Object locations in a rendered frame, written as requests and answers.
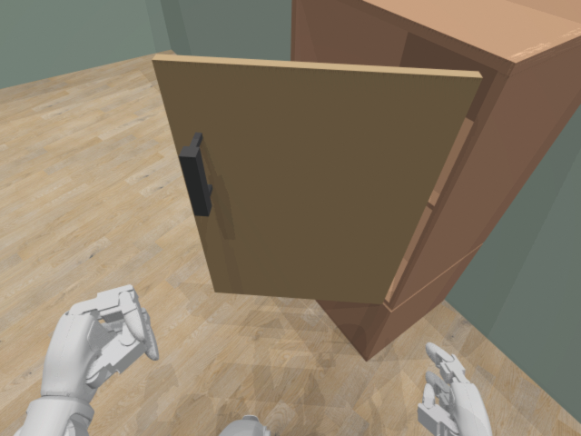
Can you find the robot left forearm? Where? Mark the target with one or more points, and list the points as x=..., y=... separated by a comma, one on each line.
x=57, y=416

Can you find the right robot hand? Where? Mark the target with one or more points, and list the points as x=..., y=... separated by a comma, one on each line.
x=462, y=411

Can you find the left robot hand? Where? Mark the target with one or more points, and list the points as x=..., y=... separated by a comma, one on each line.
x=70, y=365

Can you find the handle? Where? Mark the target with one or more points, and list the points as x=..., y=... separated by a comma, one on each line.
x=195, y=178

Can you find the cupboard door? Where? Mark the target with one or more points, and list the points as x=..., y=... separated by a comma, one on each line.
x=320, y=172

